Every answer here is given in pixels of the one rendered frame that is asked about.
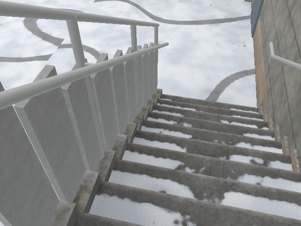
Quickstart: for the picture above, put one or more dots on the stairs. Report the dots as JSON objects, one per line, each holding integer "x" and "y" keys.
{"x": 199, "y": 163}

